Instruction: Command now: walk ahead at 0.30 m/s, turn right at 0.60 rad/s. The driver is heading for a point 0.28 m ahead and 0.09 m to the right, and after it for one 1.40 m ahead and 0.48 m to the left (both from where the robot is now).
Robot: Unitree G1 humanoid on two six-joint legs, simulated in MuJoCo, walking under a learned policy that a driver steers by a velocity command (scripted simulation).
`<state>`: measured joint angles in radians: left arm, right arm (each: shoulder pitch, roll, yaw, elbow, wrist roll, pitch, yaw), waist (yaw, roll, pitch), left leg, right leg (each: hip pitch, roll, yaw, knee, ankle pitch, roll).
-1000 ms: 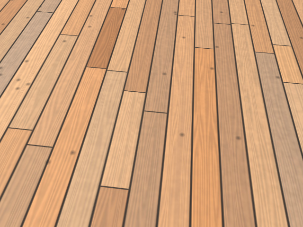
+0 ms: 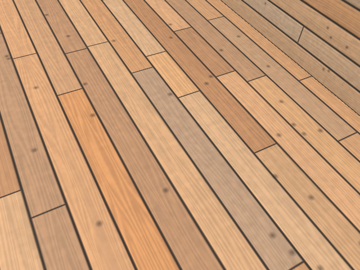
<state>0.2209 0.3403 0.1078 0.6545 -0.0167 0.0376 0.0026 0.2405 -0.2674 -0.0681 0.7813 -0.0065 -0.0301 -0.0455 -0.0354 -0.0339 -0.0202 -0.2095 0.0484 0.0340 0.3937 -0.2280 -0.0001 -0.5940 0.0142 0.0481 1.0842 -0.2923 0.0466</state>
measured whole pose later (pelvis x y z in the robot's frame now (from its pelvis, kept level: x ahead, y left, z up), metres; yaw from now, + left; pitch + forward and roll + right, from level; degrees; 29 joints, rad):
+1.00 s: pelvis +0.22 -0.02 +0.00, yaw +11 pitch +3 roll -2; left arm 0.12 0.32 0.08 0.72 0.01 -0.08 -0.03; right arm 0.37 -0.28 -0.05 0.70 0.02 -0.03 0.00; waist -0.03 -0.03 0.01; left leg -0.11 -0.03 -0.05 0.35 -0.28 0.07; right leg -0.60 -0.05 0.01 0.92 -0.22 0.03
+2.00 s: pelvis +0.69 +0.21 +0.00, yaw +36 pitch +1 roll +1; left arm 0.13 0.31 0.04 0.79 -0.01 -0.07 -0.02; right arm 0.35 -0.27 -0.05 0.70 0.00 -0.07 0.02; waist -0.04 -0.04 0.03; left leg -0.15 -0.06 0.02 0.30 -0.18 0.07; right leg -0.66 -0.13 0.03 0.96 -0.17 0.03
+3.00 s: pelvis +1.15 +0.55 +0.00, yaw +29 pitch +0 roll +1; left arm 0.25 0.32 0.07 0.84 -0.03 -0.03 0.00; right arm 0.27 -0.25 -0.06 0.78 -0.01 -0.10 0.02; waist -0.02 -0.05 0.03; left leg -0.19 -0.02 0.13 0.35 -0.17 0.05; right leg -0.58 -0.09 0.07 1.12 -0.26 -0.01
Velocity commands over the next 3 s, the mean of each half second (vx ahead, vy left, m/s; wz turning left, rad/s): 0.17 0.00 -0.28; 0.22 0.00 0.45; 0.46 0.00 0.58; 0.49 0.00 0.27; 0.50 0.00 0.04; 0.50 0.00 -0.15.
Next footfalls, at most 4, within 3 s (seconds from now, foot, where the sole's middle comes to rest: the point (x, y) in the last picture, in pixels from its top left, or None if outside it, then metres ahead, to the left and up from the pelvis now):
0.24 right None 0.13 -0.17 -0.78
0.78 left None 0.17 0.05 -0.78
1.24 right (196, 261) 0.54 -0.09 -0.78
1.72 left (94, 232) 0.66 0.30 -0.78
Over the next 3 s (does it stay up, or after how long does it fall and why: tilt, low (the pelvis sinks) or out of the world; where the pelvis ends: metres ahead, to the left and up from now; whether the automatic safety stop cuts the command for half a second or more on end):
stays up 1.15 0.55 0.00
